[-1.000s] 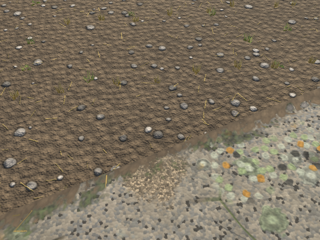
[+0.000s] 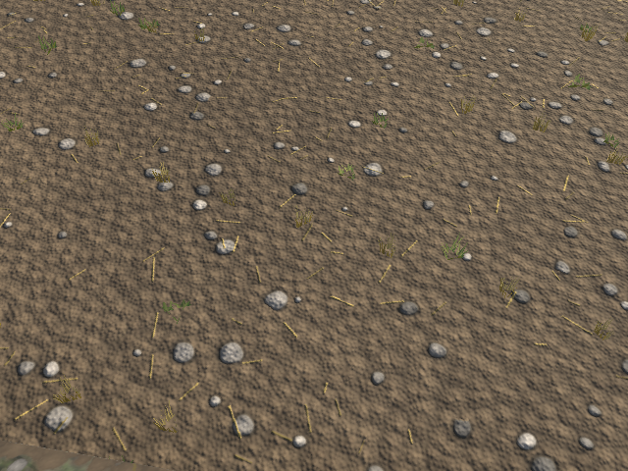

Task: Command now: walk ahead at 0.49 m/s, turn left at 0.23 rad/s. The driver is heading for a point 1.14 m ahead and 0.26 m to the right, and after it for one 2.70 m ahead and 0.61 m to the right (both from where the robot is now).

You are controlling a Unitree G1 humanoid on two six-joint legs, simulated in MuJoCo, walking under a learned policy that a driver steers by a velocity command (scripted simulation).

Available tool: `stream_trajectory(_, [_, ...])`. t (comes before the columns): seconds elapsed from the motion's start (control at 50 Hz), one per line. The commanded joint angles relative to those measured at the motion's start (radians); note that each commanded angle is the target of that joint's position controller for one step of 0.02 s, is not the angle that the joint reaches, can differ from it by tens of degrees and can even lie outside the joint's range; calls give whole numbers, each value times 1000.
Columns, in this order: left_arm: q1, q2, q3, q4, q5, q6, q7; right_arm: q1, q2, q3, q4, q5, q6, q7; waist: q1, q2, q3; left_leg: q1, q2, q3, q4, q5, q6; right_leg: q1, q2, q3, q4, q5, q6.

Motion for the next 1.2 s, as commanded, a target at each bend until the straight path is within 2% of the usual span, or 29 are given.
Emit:
stream_trajectory(0.02, [-57, 149, 23, -60, -4, -13, -19, -2, -51, -5, -51, 5, 8, -8, -86, -95, 72, 70, -19, -2, -99, 49, -1, -66, -310, 101, -31, 569, -224])
stream_trajectory(0.1, [25, 170, 34, -34, -3, 35, -4, -63, -87, -28, -62, 14, -15, -19, -88, -106, 71, 142, -82, 51, -259, 43, 27, 88, -326, 78, 73, 602, -184])
stream_trajectory(0.14, [30, 168, 37, -49, 15, 33, 6, 99, -165, -63, -23, 41, -43, -38, -144, -98, -63, 524, -118, 44, -159, 179, 95, -76, -247, 3, 307, 737, -105])
stream_trajectory(0.16, [144, 65, 3, -59, 15, 18, -3, 338, -195, -66, 40, 43, -47, -42, -167, 87, -301, 1002, 48, -217, -173, 130, 237, -405, -131, -8, 600, 388, -31])
stream_trajectory(0.18, [88, 59, -14, -71, 16, 12, -34, 580, -221, -75, 103, 24, -38, -63, -262, 132, -377, 1199, 219, -582, -358, 73, 327, -614, -18, 85, 841, -299, -4])
stream_trajectory(0.2, [-87, 103, 10, -119, -15, 13, -52, 613, -228, -89, 150, -4, -54, -70, -293, 77, -209, 1139, 191, -577, -453, -53, 244, -796, -36, 248, 1022, -324, -53])
stream_trajectory(0.22, [-153, 137, 23, -129, -25, 4, -36, 471, -221, -96, 135, 15, -68, -77, -249, 56, -50, 937, 175, -467, -478, -109, 192, -851, -100, 272, 1088, -253, -74])
stream_trajectory(0.26, [-149, 94, 21, -140, 6, 4, 4, 325, -71, -52, 119, 31, -65, -80, -149, 31, -10, 652, 143, -323, -525, -31, 185, -703, -168, 285, 1060, -176, -98])
stream_trajectory(0.3, [-141, 11, 2, -156, 8, 18, 15, 281, 8, -25, 106, 23, -64, -78, -84, -20, 9, 485, 141, -263, -591, 81, 190, -594, -188, 286, 991, -136, -78])
stream_trajectory(0.36, [-184, 34, 5, -176, -4, 32, 0, 307, -21, -28, 109, 9, -92, -65, -81, -17, 42, 440, 102, -150, -643, 124, 184, -627, -180, 252, 831, 10, -49])
stream_trajectory(0.42, [-289, 38, 2, -223, 10, 55, -20, 365, -57, -28, 134, -8, -86, -25, -97, 3, 42, 350, 54, -58, -627, 172, 170, -531, -141, 197, 661, 192, -33])
stream_trajectory(0.46, [-208, 60, 6, -204, 23, 52, -35, 395, -55, -24, 146, -31, -84, -16, -75, 12, 44, 335, 72, -58, -536, 170, 174, -533, -135, 223, 765, 325, -41])
stream_trajectory(0.5, [-305, 97, 12, -250, 11, 46, -18, 524, -34, -16, 209, -40, -95, -50, -144, -34, 78, 682, 135, -148, -422, 65, 176, -883, -208, 381, 620, 458, -30])
stream_trajectory(0.56, [-502, 40, -4, -304, 9, 47, -1, 762, 8, 1, 300, -22, -78, -86, -261, -16, 103, 956, 176, -220, -314, 29, 189, -1157, -218, 339, 427, 502, 4])
stream_trajectory(0.6, [-519, -5, -25, -294, 9, 57, -21, 696, 35, 22, 269, -12, -57, -60, -254, -10, 138, 516, 53, -102, -339, -125, 146, -724, -173, 214, 292, 684, -29])
stream_trajectory(0.64, [-493, 43, -22, -302, 2, 78, -31, 616, -3, 22, 238, -28, -60, -32, -210, -14, 186, 309, 85, -125, -336, -244, 142, -557, -185, 241, 391, 675, -40])
stream_trajectory(0.72, [-545, 102, -15, -298, 21, 86, -22, 659, -48, 11, 238, 19, -58, -78, -253, -49, 203, 572, 83, -178, -200, -229, 81, -613, -206, 241, 180, 551, -42])
stream_trajectory(0.76, [-443, 139, 7, -239, 1, 71, -11, 667, -78, 5, 250, 1, -28, -78, -198, -75, 148, 600, 61, -149, -57, -128, 34, -420, -191, 211, 106, 600, -43])
stream_trajectory(0.78, [-273, 264, 70, -195, -173, 55, 1, 521, -123, -40, 213, 94, -16, -113, -89, -60, 84, 390, -21, -84, 238, 31, -3, -152, -115, 189, 280, 576, -21])
stream_trajectory(0.8, [23, 304, 79, -104, -154, 44, 2, 580, -57, -23, 226, 105, -34, -116, 24, -192, -160, 127, -86, -5, 626, -238, -67, 282, -210, 198, 490, 991, -55])
stream_trajectory(0.82, [138, 324, 79, -67, -132, 45, -13, 722, 23, 2, 254, 140, -57, -104, 28, -390, -403, -136, -145, -46, 1084, -710, -118, 613, -369, 404, 615, 1072, -172])
stream_trajectory(0.84, [184, 294, 78, -64, -133, 65, -22, 727, -20, -7, 238, 166, -91, -93, 70, -372, -510, -231, -135, -148, 1209, -695, -113, 598, -432, 619, 482, 785, -260])
stream_trajectory(0.86, [155, 321, 87, -39, -123, 78, -19, 587, 11, -2, 153, 192, -94, -104, 57, -335, -494, -365, -97, -89, 1262, -597, -119, 532, -534, 821, 270, 191, -333])
stream_trajectory(0.88, [58, 226, 64, -40, -105, 85, -9, 416, 4, -4, 104, 178, -82, -127, 41, -132, -291, -434, -48, 19, 1236, -484, -123, 314, -477, 807, 136, 14, -309])
stream_trajectory(0.92, [-160, 156, 27, -97, -71, 57, -4, 377, 6, -13, 73, 109, -45, -140, -74, 21, -136, -289, 21, -9, 1138, -312, -90, -88, -453, 654, 171, 268, -296])
stream_trajectory(0.98, [-275, 112, 2, -94, -71, 29, -1, 307, 12, -31, 33, 105, -25, -131, -152, -108, 61, -186, 70, -71, 686, -121, -39, -416, -308, 422, 91, 268, -177])
stream_trajectory(1.02, [-199, 160, 14, -71, -54, 29, 31, 238, -18, -42, 11, 67, -34, -125, -132, -117, 68, -32, 29, -7, 326, 79, -73, -483, -211, 289, 54, 383, -186])
stream_trajectory(1.1, [-151, 234, 35, -59, -88, 40, 58, 45, -6, -23, -52, 79, -46, -88, -88, -99, 43, 121, -55, 31, -81, 248, -92, -358, -230, 260, 59, 634, -182])
stream_trajectory(1.2, [-90, 214, 45, -22, -95, 68, 52, 11, -82, -43, -72, 55, -45, -61, -86, -84, -6, 215, -99, 27, -255, 217, -16, -141, -229, 267, 252, 656, -120])
Velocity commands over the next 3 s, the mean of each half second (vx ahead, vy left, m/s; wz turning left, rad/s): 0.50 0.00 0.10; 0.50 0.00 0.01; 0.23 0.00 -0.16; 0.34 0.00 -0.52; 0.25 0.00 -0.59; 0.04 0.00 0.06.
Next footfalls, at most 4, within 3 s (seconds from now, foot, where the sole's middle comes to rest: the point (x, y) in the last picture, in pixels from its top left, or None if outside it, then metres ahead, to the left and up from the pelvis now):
0.14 left None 0.25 0.14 -0.78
0.78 right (411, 441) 0.63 -0.16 -0.91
1.22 left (328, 330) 0.92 0.05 -0.91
1.66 right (414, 374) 0.80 -0.17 -0.91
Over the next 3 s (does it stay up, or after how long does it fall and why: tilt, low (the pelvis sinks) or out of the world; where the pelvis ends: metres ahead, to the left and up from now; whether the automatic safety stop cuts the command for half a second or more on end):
stays up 1.11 -0.21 -0.14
